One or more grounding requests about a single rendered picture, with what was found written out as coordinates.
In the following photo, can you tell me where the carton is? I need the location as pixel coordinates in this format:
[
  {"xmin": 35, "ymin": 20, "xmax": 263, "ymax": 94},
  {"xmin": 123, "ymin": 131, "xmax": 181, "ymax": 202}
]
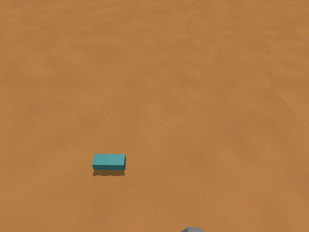
[{"xmin": 92, "ymin": 154, "xmax": 126, "ymax": 170}]

